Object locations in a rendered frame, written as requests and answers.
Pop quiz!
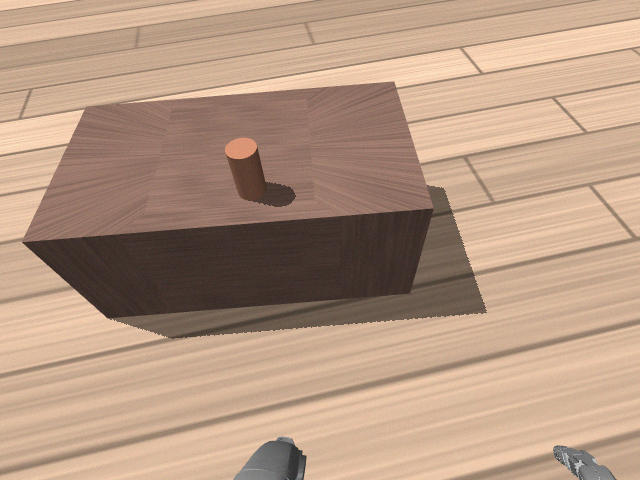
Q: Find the can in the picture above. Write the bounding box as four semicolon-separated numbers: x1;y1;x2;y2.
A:
225;138;267;201

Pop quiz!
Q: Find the right robot hand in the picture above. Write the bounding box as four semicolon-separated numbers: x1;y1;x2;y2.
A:
553;446;616;480

